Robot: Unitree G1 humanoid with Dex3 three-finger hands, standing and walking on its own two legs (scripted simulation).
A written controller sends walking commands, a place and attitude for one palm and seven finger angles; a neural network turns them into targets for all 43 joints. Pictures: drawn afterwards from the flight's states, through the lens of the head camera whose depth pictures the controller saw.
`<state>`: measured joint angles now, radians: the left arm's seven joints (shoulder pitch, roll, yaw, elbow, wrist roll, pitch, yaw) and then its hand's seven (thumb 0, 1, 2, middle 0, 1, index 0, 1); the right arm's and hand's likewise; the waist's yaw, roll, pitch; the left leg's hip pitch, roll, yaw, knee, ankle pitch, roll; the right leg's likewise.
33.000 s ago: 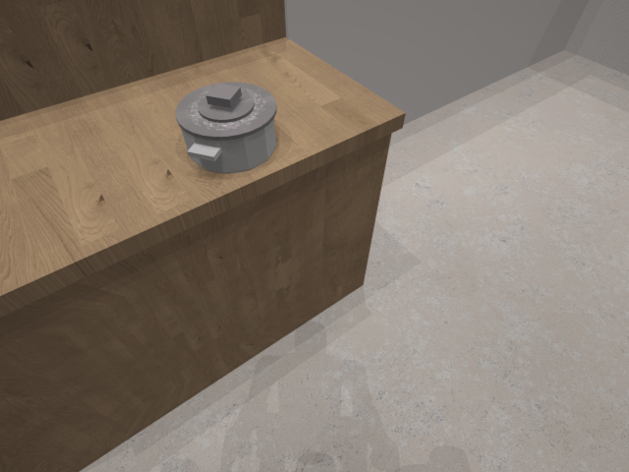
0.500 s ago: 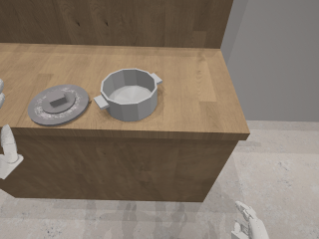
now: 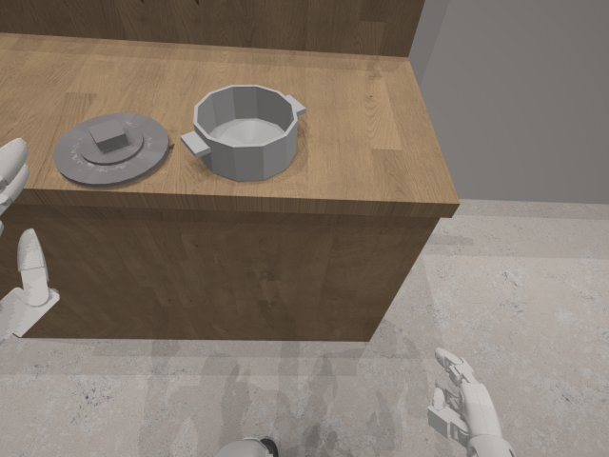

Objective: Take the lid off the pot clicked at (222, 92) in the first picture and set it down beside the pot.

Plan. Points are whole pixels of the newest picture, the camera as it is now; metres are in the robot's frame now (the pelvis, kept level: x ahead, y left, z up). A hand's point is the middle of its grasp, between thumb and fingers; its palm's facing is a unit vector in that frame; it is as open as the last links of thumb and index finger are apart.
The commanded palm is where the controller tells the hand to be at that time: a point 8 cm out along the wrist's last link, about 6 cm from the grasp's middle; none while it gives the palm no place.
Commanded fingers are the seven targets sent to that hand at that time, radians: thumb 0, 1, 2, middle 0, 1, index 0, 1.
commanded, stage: step back with the hand held close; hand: left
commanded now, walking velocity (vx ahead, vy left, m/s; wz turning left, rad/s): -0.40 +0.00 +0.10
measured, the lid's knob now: (107, 134) +0.58 +0.38 +0.04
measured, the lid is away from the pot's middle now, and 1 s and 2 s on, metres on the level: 0.24 0.24 0.24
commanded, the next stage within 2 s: stop stepping back and stand still in 0.14 s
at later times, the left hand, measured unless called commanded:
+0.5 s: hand out of the picture +0.07 +0.24 +0.21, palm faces +0.33 -0.82 -0.47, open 7.4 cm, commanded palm +0.02 +0.29 +0.22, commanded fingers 0.00 0.90 0.90 -0.20 -0.30 -0.20 -0.30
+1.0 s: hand out of the picture +0.07 +0.27 +0.21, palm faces +0.37 -0.82 -0.43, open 7.4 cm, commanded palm +0.01 +0.31 +0.22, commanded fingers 0.00 0.90 0.90 -0.20 -0.30 -0.20 -0.30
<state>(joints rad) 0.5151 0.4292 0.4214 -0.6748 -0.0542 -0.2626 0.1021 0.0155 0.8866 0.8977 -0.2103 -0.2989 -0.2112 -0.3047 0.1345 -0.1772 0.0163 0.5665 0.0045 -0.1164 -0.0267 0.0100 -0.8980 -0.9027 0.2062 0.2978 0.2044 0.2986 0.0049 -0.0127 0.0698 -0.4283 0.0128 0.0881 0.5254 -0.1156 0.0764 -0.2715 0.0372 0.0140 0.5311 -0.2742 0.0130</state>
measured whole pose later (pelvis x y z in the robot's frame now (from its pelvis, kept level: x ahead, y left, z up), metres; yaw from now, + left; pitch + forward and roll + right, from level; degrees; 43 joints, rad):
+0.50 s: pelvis -0.11 +0.01 +0.00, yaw +0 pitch +0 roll -2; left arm 0.67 0.47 0.44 -0.79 -0.05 -0.22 0.13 0.02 0.88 0.90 -0.21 -0.30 -0.21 -0.31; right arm 0.29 -0.14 0.03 0.59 0.00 -0.16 -0.04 0.01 -0.90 -0.90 0.21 0.30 0.20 0.30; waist -0.02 -0.03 -0.01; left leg -0.42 0.02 -0.01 0.56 -0.21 0.02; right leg -0.21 0.03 -0.02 0.47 -0.28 -0.01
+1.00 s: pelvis -0.12 +0.03 +0.01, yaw -1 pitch -1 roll -2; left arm 0.57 0.42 0.40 -0.63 -0.04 -0.24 0.12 0.02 0.88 0.90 -0.21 -0.30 -0.22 -0.31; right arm 0.24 -0.18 0.03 0.63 0.00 -0.15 -0.05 0.01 -0.90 -0.90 0.21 0.30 0.20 0.30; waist 0.00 -0.01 -0.02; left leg -0.28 -0.01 0.01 0.50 -0.21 0.05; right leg -0.14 0.04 -0.03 0.41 -0.26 -0.01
